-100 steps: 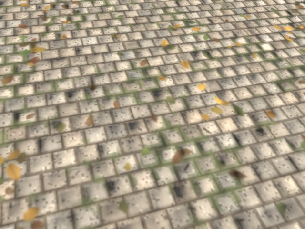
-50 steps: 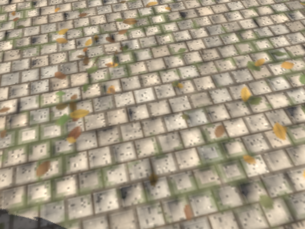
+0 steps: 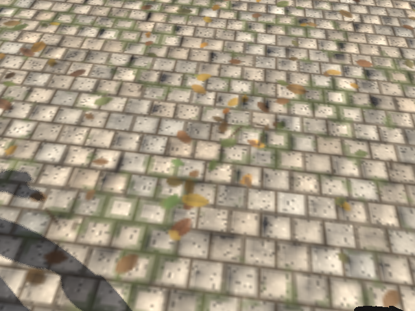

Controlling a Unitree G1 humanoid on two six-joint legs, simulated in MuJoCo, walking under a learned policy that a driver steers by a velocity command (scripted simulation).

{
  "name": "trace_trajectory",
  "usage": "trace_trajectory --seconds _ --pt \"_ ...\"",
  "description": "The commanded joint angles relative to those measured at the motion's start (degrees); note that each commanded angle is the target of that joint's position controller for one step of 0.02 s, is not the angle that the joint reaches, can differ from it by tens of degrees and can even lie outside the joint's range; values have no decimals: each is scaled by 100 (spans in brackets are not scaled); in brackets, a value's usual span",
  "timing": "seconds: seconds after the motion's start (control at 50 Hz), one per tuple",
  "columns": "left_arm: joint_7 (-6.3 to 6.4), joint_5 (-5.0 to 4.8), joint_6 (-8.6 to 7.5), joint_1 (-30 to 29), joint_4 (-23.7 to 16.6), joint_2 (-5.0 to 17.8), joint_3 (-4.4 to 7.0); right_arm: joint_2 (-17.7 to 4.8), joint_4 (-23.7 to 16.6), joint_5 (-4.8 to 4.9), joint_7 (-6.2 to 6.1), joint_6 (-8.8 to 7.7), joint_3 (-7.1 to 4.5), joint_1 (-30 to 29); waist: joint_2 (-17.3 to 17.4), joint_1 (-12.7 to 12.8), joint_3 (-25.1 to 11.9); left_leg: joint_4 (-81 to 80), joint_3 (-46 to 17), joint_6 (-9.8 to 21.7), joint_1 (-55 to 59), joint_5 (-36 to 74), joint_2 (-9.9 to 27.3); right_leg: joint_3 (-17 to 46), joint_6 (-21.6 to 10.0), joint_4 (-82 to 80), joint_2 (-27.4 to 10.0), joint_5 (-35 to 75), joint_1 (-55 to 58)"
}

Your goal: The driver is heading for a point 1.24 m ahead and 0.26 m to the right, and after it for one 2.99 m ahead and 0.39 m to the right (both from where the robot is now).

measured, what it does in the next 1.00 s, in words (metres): walks ahead: right foot, then left foot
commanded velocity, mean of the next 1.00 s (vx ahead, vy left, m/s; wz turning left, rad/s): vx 0.02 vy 0.00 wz -0.12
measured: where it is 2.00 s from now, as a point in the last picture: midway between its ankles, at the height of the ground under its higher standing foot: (225, 269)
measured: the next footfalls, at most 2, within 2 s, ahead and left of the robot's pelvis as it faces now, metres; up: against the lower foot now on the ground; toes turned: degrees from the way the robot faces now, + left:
right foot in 0.24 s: +0.04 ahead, -0.15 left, +0.00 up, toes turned -15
left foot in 0.72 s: +0.16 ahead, +0.05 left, +0.00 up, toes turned -18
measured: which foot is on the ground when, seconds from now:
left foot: down 0.00-0.24, up 0.26-0.70, down 0.72-1.00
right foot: up 0.00-0.22, down 0.24-0.74, up 0.76-1.00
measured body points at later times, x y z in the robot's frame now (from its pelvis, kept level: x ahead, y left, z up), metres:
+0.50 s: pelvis +0.03 -0.06 +0.01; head +0.07 -0.11 +0.45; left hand +0.29 +0.16 -0.07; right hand +0.11 -0.39 -0.09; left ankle +0.13 +0.09 -0.67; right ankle +0.00 -0.14 -0.74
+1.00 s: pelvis +0.09 -0.05 +0.00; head +0.14 -0.04 +0.45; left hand +0.32 +0.20 -0.09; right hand +0.17 -0.37 -0.09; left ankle +0.12 +0.06 -0.74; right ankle +0.08 -0.19 -0.70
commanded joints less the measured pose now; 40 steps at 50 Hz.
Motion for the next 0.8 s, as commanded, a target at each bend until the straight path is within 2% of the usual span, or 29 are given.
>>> trace_trajectory --seconds 0.02,0.1,0.18,0.2,0.22,0.24,0.26,0.28,0.3,0.32,0.34,0.36,0.42,0.44,0.5,0.56,0.58,0.62,0.66,0.7,0.72,0.74,0.76,0.78,0.8 --pt "-14 -38 -68 -550 -656 707 170 -1247 -179 28 -52 40 -420 256 902 -477 -110 -602 -983 1073 659 2915 2057 -8 -12 238 -126 -404 -639" --pt "-90 -39 -56 -351 -736 492 145 -1149 -225 74 -77 69 -457 31 813 -396 -233 -382 -681 1021 914 3530 2142 -235 -63 118 -178 -578 -590" --pt "-221 -94 -61 -172 -854 462 172 -1210 -247 191 -75 89 -539 -33 913 -305 -492 90 -203 736 1073 4063 2105 -625 -300 -762 47 -312 -23" --pt "-246 -93 -57 -2 -845 475 200 -1211 -251 257 -73 81 -552 -92 906 -177 -576 384 -5 576 1000 4086 2030 -729 -421 -1235 159 11 325" --pt "-219 -70 -66 367 -777 558 268 -1164 -229 326 -73 50 -556 -115 801 50 -732 1019 338 292 703 4084 1817 -749 -616 -1923 339 673 1025" --pt "-112 -36 -85 807 -740 1001 444 -1072 -212 268 -46 -25 -556 71 112 211 -985 2215 684 -213 -273 3018 1361 157 -1017 -2358 50 2499 2220" --pt "-4 47 -135 974 -846 1874 625 -553 -587 -91 7 -104 -405 -261 -1708 19 -1174 3982 699 -759 -2426 -1714 275 2670 -2059 -2266 -1480 5686 3507" --pt "-75 240 -250 1081 -970 1645 525 -752 -647 -34 43 -196 -409 -569 -1273 378 -1911 4864 -549 -778 -2916 -2546 -62 3441 -2908 -2553 -1968 5382 3692" --pt "-86 201 -334 745 -997 1437 471 -947 -621 128 77 -228 -458 -639 -591 245 -1493 5023 -734 -716 -3149 -2194 155 2877 -2702 -2580 -1736 4896 3521" --pt "-32 49 -346 446 -992 1269 443 -979 -569 148 61 -247 -473 -605 -222 63 -1094 4698 -727 -676 -3243 -1682 263 2406 -2331 -2587 -1321 4311 3232" --pt "29 -66 -296 184 -1049 1136 397 -1005 -511 100 12 -240 -495 -575 -11 -57 -873 4311 -708 -694 -3233 -1279 343 2174 -2069 -2628 -1079 3931 2976" --pt "97 -107 -238 -9 -1111 1092 364 -1042 -505 87 -9 -219 -522 -517 -89 -184 -786 4013 -717 -737 -2961 -993 345 2033 -1945 -2687 -891 3790 2655" --pt "195 -28 -130 -31 -1204 1177 396 -838 -386 125 26 -202 -468 -271 -190 -257 -847 3307 -627 -910 -2560 -532 68 1959 -1848 -2699 -612 3806 2392" --pt "223 2 -111 -75 -1209 1146 369 -854 -274 148 22 -179 -463 -96 -219 -275 -913 3116 -536 -971 -2525 -400 111 1789 -1819 -2647 -676 3853 2455" --pt "255 102 -84 -73 -1137 852 220 -760 -130 172 31 -100 -398 24 -436 -133 -998 2650 -353 -1045 -1929 -56 348 1410 -1701 -2556 -626 3673 2095" --pt "166 283 -130 -224 -991 375 -30 -653 -95 184 92 -88 -323 58 -593 -85 -829 1974 -261 -935 -1108 137 628 1162 -1645 -2704 -602 2991 1532" --pt "119 323 -155 -245 -941 396 -52 -706 -113 203 111 -93 -326 22 -652 -32 -678 1800 -196 -875 -948 139 630 1154 -1664 -2770 -642 2712 1414" --pt "83 326 -168 -312 -885 726 25 -1008 -254 264 128 -107 -400 -103 -721 33 -292 1610 -37 -734 -1081 -192 542 1249 -1741 -2751 -773 2389 1397" --pt "135 237 -122 -295 -846 970 113 -1160 -355 324 161 -145 -444 -64 -652 35 -107 1346 52 -597 -1361 -444 448 1367 -1787 -2556 -951 2612 1704" --pt "216 123 -75 -316 -824 988 146 -1092 -342 332 221 -190 -436 210 -542 -103 -146 745 123 -444 -1271 -29 392 1328 -1672 -2255 -1015 2944 1983" --pt "250 79 -70 -269 -805 948 156 -1107 -332 306 239 -211 -445 353 -419 -174 -194 299 17 -321 -1060 652 400 1191 -1484 -2041 -901 2825 2002" --pt "278 113 -106 -236 -853 842 163 -1339 -347 268 228 -229 -513 494 44 -143 -334 96 -621 -88 -660 2075 642 850 -1174 -1474 -512 2199 1775" --pt "280 277 -167 -349 -1079 651 142 -1838 -324 270 197 -260 -660 705 1278 19 -540 -47 -2044 570 -24 3630 1420 80 -638 -364 398 1190 931" --pt "281 351 -215 -961 -1243 589 116 -1790 -254 205 199 -270 -675 1232 1848 -498 -590 -526 -3405 1487 707 4114 2144 48 -282 835 1092 -1524 -403" --pt "248 270 -246 -985 -1279 526 109 -1619 -190 109 176 -321 -614 1497 1444 -562 -877 -596 -3492 1597 1130 3793 2221 537 -258 1733 953 -2107 -834"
